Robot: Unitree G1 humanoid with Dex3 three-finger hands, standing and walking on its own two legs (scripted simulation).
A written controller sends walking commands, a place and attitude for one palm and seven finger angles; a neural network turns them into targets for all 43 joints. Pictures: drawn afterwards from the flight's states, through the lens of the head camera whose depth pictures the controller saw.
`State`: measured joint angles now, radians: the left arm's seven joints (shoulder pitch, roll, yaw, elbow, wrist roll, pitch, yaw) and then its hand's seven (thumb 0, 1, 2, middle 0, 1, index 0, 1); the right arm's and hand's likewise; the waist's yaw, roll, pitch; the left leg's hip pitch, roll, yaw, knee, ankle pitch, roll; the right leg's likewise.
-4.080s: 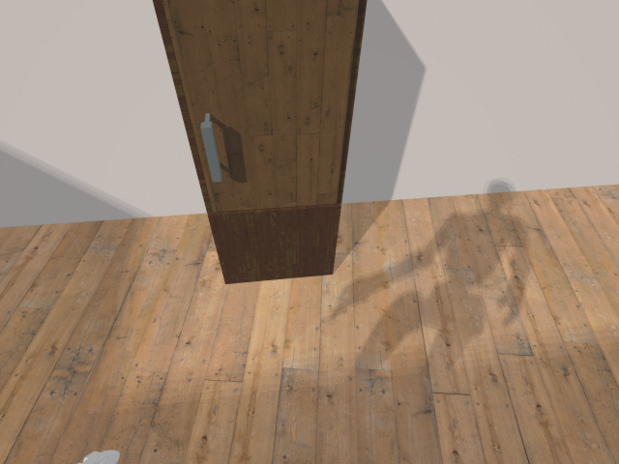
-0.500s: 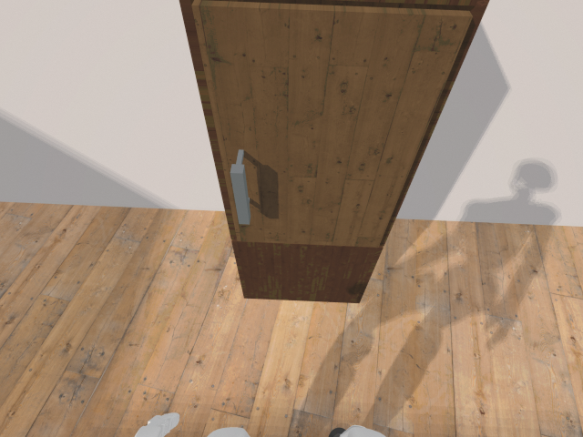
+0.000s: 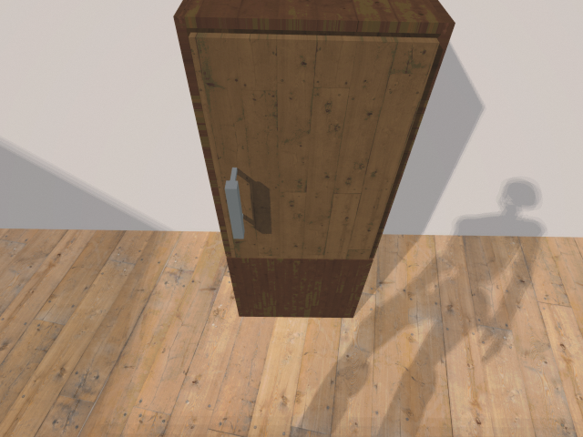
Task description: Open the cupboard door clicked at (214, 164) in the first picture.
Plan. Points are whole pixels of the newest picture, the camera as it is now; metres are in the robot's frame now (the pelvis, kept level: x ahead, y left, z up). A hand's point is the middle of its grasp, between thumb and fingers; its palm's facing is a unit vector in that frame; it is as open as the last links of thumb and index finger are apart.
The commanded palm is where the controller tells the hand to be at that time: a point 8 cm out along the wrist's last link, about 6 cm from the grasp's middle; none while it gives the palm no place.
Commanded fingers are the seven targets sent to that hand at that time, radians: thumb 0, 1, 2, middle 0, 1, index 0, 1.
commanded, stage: come to a stop and stand still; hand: left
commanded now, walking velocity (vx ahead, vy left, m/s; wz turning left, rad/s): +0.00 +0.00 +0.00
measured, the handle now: (236, 204) +0.58 +0.15 -0.09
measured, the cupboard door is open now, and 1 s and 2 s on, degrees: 0 0 0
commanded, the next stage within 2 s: look again from close up in 0.50 s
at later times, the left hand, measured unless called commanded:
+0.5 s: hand out of the picture -0.04 +0.11 -0.17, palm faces +0.08 -0.99 -0.15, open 7.4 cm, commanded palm none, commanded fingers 0.00 0.90 0.90 -0.20 -0.30 -0.20 -0.30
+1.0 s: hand out of the picture -0.02 +0.19 -0.18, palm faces +0.04 -0.98 -0.21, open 7.4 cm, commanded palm none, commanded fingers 0.00 0.90 0.90 -0.20 -0.30 -0.20 -0.30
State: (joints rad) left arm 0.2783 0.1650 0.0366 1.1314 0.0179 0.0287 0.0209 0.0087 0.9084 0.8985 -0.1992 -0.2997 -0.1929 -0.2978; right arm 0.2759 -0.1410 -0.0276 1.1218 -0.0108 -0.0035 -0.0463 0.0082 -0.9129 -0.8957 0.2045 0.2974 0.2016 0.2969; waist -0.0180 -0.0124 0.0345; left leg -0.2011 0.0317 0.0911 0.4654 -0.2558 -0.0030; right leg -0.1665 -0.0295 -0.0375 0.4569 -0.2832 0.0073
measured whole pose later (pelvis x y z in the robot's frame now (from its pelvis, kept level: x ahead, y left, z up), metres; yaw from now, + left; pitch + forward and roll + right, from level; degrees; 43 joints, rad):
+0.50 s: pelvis -0.01 -0.04 +0.00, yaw +1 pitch -2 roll +0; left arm 0.32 0.09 0.01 1.15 0.01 -0.01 0.04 0.01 0.91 0.90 -0.20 -0.30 -0.20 -0.30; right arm 0.30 -0.11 0.00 1.17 -0.01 0.01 -0.04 0.01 -0.91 -0.90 0.20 0.30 0.20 0.30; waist 0.00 0.01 0.02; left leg -0.17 0.09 0.04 0.40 -0.20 -0.06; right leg -0.12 0.04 -0.08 0.39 -0.25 -0.06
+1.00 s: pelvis -0.03 +0.01 +0.00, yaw +1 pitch -1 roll +0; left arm 0.30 0.17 0.01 1.06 0.03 0.00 0.04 0.01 0.91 0.90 -0.20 -0.30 -0.20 -0.30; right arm 0.30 -0.15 0.00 1.04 -0.02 -0.01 -0.03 0.02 -0.94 -0.90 0.20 0.30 0.20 0.30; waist 0.00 -0.01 0.00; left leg -0.25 0.00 0.06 0.51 -0.24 0.02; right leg -0.22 -0.04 -0.05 0.51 -0.27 0.01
